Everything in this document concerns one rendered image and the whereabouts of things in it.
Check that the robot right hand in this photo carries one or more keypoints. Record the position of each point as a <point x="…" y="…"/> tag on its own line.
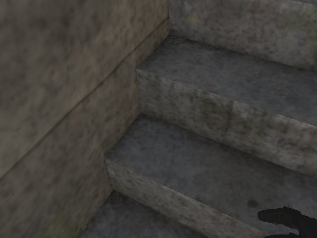
<point x="292" y="218"/>

